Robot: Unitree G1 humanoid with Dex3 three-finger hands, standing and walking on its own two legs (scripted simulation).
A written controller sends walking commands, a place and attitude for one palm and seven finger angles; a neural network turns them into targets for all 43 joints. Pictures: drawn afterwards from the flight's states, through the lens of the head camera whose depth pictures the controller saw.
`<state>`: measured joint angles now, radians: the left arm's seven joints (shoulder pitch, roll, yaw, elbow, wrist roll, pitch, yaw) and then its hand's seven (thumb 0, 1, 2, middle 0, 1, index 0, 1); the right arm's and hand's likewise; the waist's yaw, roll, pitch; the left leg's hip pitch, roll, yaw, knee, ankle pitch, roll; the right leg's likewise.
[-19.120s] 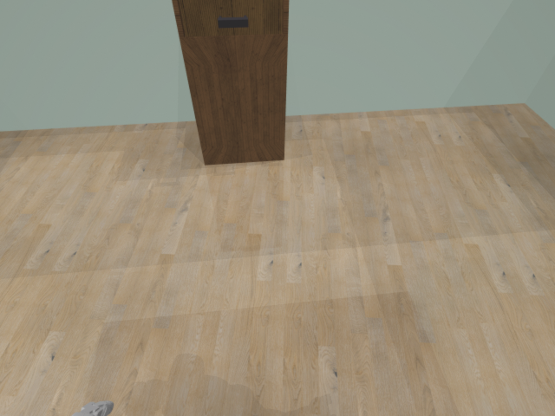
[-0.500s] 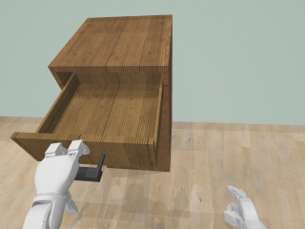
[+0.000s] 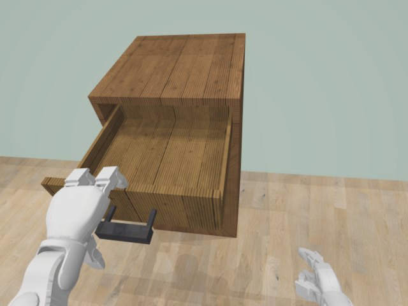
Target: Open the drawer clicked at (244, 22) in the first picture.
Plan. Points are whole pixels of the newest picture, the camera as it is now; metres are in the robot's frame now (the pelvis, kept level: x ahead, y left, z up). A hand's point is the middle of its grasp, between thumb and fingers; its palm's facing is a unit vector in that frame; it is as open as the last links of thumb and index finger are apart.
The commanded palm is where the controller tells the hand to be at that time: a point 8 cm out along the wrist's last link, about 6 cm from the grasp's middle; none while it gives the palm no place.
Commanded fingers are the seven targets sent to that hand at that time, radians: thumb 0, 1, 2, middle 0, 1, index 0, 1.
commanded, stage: lift the hand off the handle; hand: left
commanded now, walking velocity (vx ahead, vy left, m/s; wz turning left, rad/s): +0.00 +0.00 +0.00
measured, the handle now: (128, 222) +0.27 +0.23 -0.01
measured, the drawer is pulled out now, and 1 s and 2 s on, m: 0.30 0.30 0.30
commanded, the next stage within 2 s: draw the hand back to the body in 0.40 s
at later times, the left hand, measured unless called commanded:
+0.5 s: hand (94, 204) +0.22 +0.22 +0.14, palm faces +0.12 -0.09 -0.99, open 13.8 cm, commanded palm +0.18 +0.22 +0.19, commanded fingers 0.00 -0.50 0.30 -0.30 -1.20 -0.30 -1.20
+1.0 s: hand (76, 222) +0.19 +0.24 +0.13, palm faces +0.09 -0.06 -0.99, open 13.8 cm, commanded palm +0.16 +0.25 +0.19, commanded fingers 0.00 -0.50 0.30 -0.30 -1.20 -0.30 -1.20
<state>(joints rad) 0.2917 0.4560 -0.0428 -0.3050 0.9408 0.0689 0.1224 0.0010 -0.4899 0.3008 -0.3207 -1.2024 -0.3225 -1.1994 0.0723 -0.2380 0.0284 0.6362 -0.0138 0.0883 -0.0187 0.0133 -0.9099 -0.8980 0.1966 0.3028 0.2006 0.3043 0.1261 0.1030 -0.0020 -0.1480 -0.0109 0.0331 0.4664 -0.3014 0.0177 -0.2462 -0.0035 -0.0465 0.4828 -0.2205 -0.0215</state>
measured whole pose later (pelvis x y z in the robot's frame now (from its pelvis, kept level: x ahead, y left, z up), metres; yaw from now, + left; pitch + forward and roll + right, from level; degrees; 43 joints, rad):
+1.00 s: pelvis -0.01 -0.01 +0.00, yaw +1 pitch -3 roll +0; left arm 0.32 0.56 0.09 -0.38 0.82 0.03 0.01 0.00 -0.49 0.30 -0.32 -1.20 -0.32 -1.20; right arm 0.08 -0.28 0.03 0.63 0.01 0.07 -0.03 0.01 -0.91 -0.90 0.20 0.30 0.20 0.30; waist 0.12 0.12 0.04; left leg -0.11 0.00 0.02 0.43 -0.26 0.00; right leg -0.19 0.01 -0.06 0.42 -0.18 -0.04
